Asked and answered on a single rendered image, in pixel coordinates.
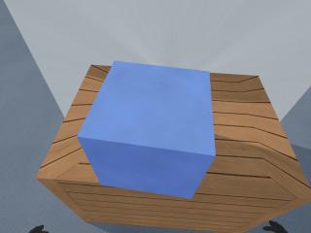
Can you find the carton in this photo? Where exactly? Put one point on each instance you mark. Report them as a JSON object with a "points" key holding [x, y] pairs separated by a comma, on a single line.
{"points": [[151, 129]]}

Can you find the right robot hand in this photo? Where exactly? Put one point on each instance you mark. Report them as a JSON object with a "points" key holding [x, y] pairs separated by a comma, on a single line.
{"points": [[275, 227]]}

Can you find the pedestal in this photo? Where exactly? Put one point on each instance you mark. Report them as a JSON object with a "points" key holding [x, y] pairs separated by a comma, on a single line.
{"points": [[254, 177]]}

